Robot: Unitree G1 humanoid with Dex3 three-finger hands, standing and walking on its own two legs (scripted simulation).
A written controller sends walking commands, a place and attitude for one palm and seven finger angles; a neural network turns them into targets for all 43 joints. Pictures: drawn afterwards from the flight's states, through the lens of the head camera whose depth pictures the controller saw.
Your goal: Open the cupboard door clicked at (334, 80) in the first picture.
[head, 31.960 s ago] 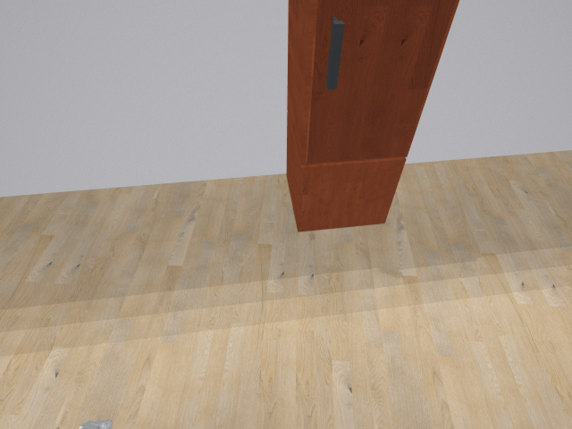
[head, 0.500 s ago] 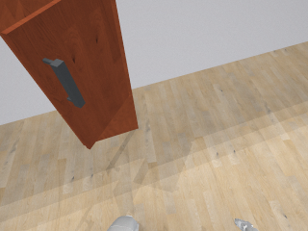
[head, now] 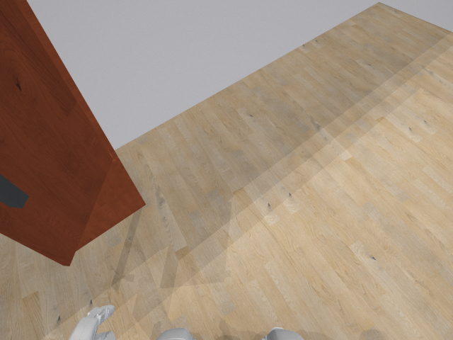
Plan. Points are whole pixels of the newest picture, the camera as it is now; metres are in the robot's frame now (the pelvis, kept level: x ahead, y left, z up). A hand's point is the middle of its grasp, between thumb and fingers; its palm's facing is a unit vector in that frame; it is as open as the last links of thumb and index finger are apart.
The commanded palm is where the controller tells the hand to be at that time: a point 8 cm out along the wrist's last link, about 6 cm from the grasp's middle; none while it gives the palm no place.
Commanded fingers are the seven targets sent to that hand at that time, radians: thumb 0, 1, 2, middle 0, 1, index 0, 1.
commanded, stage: walk to a spot facing it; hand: left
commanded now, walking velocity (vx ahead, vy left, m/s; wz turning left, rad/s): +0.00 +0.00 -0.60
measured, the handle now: out of the picture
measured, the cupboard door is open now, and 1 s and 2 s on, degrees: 45 45 45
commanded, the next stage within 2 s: turn to face it in 1.76 s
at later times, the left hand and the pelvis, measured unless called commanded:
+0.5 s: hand (160, 297) +0.20 +0.15 -0.14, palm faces -0.33 -0.93 -0.18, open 7.4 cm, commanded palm none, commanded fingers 0.00 0.90 0.90 -0.20 -0.30 -0.20 -0.30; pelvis +0.04 +0.00 +0.02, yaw -20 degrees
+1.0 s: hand (203, 241) +0.33 +0.08 -0.16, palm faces -0.57 -0.80 -0.17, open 7.4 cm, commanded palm none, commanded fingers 0.00 0.90 0.90 -0.20 -0.30 -0.20 -0.30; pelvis +0.19 -0.07 +0.02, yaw -38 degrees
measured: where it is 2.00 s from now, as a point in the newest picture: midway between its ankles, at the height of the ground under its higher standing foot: (339, 255)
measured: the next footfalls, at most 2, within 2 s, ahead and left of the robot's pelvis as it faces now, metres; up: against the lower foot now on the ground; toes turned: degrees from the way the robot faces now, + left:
left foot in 0.26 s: +0.09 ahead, +0.13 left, +0.00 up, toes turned -7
right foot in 0.56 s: +0.04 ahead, -0.14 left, +0.00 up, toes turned -28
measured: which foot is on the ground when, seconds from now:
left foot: up 0.00-0.24, down 0.26-0.56, up 0.58-0.86, down 0.88-1.00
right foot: down 0.00-0.26, up 0.28-0.54, down 0.56-0.86, up 0.88-1.00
